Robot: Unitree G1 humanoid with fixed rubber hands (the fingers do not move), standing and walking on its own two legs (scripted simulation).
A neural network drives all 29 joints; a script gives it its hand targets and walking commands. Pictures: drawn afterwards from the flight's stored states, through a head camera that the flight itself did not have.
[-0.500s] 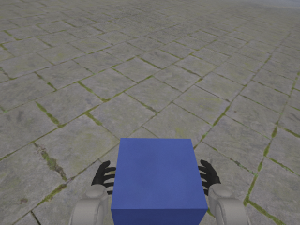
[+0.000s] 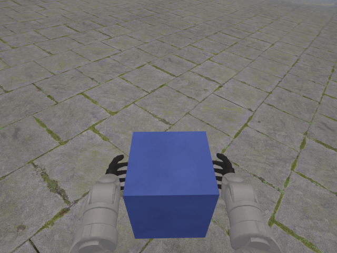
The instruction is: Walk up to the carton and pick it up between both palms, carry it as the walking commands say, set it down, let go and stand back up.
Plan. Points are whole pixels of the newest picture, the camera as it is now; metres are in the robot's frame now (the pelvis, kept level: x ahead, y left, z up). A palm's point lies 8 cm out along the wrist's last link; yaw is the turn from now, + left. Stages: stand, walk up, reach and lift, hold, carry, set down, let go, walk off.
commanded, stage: set down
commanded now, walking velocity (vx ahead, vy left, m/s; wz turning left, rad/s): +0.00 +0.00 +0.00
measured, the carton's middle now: (169, 185) +0.35 +0.04 -0.05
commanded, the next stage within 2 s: none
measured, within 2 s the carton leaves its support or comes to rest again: neither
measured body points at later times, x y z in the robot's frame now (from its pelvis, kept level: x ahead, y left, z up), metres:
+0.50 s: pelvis +0.03 +0.02 -0.01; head +0.13 +0.03 +0.43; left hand +0.33 +0.19 -0.08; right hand +0.36 -0.11 -0.07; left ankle +0.05 +0.13 -0.73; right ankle +0.05 -0.09 -0.73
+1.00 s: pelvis -0.03 +0.00 -0.09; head +0.14 +0.02 +0.32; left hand +0.36 +0.20 -0.16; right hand +0.40 -0.10 -0.15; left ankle +0.05 +0.13 -0.73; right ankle +0.05 -0.09 -0.73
